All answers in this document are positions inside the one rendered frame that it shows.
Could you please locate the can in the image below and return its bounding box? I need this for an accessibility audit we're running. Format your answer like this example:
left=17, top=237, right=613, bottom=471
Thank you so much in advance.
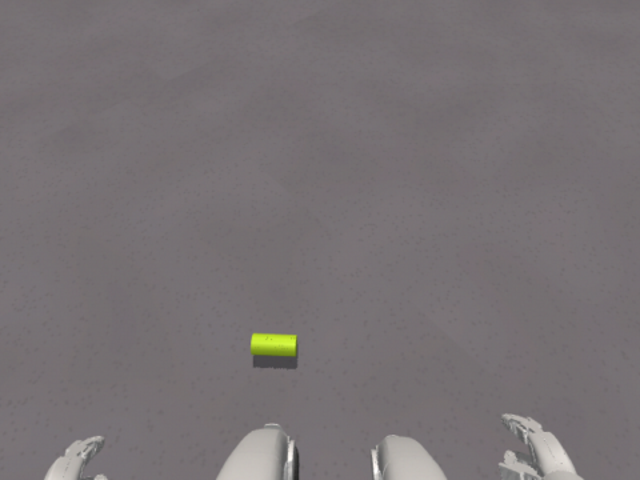
left=251, top=333, right=297, bottom=357

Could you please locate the left robot hand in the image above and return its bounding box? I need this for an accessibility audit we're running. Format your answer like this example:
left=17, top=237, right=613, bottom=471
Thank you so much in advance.
left=44, top=436, right=108, bottom=480

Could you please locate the right robot hand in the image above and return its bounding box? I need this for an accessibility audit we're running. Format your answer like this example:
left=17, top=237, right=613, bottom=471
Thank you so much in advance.
left=498, top=414, right=577, bottom=480

